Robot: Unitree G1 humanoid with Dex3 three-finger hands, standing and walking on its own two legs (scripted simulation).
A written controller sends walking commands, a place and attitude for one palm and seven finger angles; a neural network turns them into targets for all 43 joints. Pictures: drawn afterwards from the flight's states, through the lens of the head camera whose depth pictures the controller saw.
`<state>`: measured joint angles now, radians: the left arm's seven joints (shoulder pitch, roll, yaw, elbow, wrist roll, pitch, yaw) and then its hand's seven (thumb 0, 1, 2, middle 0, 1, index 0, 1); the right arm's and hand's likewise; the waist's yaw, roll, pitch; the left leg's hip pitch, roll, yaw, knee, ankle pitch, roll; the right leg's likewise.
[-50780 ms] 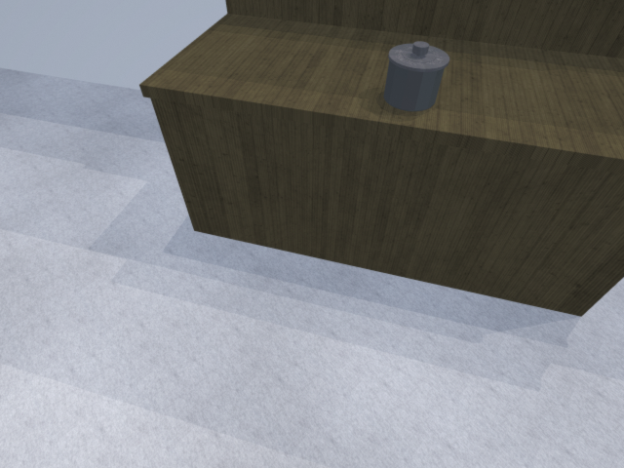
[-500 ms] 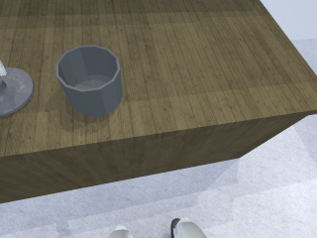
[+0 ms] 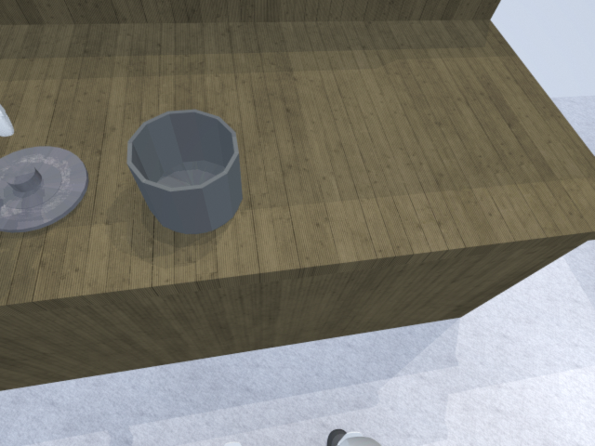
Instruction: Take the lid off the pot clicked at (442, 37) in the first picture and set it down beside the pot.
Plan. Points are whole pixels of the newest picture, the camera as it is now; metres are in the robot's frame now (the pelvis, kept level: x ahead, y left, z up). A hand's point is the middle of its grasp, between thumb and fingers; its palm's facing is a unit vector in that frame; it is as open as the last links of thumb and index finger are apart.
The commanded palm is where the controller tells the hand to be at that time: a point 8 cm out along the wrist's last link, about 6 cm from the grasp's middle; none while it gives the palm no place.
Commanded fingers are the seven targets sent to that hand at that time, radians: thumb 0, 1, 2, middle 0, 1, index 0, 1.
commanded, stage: raise the empty hand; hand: left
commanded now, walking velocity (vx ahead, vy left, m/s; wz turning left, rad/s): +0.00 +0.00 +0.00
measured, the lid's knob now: (23, 177) +0.52 +0.40 -0.02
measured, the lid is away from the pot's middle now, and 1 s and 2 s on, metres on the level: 0.26 0.26 0.26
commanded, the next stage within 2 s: draw the hand back to the body in 0.36 s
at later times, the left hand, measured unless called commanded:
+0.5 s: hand out of the picture +0.44 +0.37 +0.14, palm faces -0.41 -0.14 -0.90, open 10.9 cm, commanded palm +0.47 +0.36 +0.19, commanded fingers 0.00 0.12 0.36 -0.27 -1.01 -0.27 -1.01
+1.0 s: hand out of the picture +0.40 +0.35 +0.14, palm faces -0.17 -0.40 -0.90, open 10.9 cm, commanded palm +0.38 +0.35 +0.19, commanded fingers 0.00 0.12 0.36 -0.27 -1.01 -0.27 -1.01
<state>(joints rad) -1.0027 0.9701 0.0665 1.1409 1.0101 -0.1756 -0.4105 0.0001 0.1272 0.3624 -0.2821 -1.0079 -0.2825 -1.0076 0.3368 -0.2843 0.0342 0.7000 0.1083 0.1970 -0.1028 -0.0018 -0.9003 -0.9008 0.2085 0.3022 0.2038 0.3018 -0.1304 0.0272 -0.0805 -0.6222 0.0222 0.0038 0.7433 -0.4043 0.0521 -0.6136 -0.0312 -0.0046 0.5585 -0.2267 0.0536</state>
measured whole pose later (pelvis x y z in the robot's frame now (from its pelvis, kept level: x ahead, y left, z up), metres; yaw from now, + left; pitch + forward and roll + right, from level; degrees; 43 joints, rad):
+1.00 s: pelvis +0.00 +0.00 +0.02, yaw +2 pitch +8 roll -3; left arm -0.73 0.80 0.12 0.85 0.64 -0.13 -0.34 0.00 0.12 0.36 -0.28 -1.01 -0.29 -1.01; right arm 0.27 -0.27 0.01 0.62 0.10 0.18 -0.06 0.00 -0.90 -0.90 0.21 0.30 0.20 0.30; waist -0.04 0.05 -0.03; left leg -0.38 -0.01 -0.01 0.58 -0.34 0.06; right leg -0.38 -0.07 -0.02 0.43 -0.20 0.03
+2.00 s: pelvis +0.01 -0.05 +0.03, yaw +2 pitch -4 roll -1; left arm 0.02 0.36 0.36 0.05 -0.07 -0.07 0.10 0.01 0.83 0.86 -0.21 -0.35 -0.21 -0.35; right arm 0.17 -0.25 0.03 0.67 0.04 -0.09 -0.08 0.01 -0.90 -0.90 0.21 0.30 0.20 0.30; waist 0.04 0.08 0.02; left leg -0.06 0.04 -0.02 0.40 -0.28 -0.02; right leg -0.11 -0.02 -0.04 0.37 -0.20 0.01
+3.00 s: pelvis -0.01 -0.04 +0.02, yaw +0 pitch -2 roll -1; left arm 0.52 0.34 0.37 -0.48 -0.05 -0.17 0.08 0.01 0.89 0.90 -0.21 -0.30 -0.21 -0.30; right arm 0.16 -0.21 0.03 0.59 0.01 -0.09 -0.06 0.01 -0.90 -0.90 0.21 0.30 0.20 0.30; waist 0.05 0.03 0.04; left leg -0.14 0.03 0.02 0.47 -0.29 0.00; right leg -0.19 -0.02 -0.01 0.38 -0.17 0.04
